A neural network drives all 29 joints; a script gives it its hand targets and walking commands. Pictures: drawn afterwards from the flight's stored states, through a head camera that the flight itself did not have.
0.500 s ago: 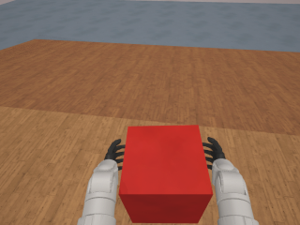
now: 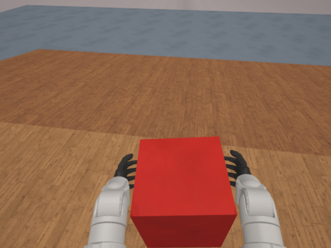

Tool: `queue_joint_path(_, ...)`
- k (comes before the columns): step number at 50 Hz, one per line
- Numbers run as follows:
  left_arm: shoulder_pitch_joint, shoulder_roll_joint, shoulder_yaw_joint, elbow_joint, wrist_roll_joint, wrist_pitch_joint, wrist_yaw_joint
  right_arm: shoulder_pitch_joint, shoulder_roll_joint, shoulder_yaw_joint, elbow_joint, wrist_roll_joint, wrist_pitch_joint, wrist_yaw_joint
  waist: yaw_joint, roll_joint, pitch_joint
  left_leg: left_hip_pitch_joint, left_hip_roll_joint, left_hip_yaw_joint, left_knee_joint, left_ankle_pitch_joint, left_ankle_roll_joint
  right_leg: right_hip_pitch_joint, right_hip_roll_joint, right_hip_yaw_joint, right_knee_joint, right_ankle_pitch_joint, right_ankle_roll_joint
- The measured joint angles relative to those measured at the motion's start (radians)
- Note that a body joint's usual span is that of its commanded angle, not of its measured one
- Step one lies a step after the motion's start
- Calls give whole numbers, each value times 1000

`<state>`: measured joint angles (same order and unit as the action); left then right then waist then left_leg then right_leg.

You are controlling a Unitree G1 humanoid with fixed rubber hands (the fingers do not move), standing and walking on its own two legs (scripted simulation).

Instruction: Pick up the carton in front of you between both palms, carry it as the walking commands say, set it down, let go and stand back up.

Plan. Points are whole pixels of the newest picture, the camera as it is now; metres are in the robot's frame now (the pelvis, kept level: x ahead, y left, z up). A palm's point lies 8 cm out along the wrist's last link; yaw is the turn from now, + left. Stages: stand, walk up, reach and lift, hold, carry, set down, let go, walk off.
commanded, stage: hold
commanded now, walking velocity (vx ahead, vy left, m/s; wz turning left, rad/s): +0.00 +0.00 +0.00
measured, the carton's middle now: (181, 194) +0.29 -0.01 -0.03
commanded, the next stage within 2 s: carry in 0.44 s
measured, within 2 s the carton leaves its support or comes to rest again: neither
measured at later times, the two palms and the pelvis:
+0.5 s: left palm (121, 180) +0.28 +0.15 +0.05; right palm (243, 180) +0.28 -0.15 +0.06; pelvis -0.01 +0.00 +0.00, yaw +0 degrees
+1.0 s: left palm (139, 134) +0.42 +0.11 +0.08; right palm (245, 140) +0.40 -0.18 +0.08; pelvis +0.18 -0.01 -0.01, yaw -3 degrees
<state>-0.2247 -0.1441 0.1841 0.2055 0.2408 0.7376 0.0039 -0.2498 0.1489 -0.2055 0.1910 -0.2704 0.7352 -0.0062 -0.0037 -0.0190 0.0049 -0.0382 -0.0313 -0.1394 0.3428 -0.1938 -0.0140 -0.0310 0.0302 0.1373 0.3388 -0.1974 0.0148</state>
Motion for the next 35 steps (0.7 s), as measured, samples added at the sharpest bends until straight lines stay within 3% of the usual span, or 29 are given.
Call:
queue_joint_path(21, -65, -15, 48, 52, 40, 19, -14, -57, 14, -54, 57, -30, 3, 14, -3, 11, 14, -14, -1, 8, 32, 1, 0, -15, 2, 1, 32, 2, 2)
queue_joint_path(24, -53, -12, 35, 34, 29, 28, -10, -42, 10, -42, 36, -18, 10, 11, -2, 11, -46, -94, 16, 47, 94, -53, -1, -97, -12, -32, 97, -55, 5)
queue_joint_path(27, -43, -9, 20, -4, 13, 47, -3, -31, 7, -30, -4, 1, 33, 3, 2, 9, -98, -165, 35, 88, 159, -144, -2, -165, -34, -69, 154, -129, 6)
queue_joint_path(32, 2, 1, -8, -163, -52, 118, 22, -12, 3, 22, -141, 52, 109, -24, 11, 13, -153, -209, 57, 134, 200, -112, -3, -240, -71, -128, 251, -212, 0)
queue_joint_path(35, 20, 4, -30, -247, -85, 174, 37, 15, -3, 44, -236, 72, 165, -31, 12, 36, -187, -218, 88, 131, 237, -170, -8, -217, -72, -182, 198, -120, 15)
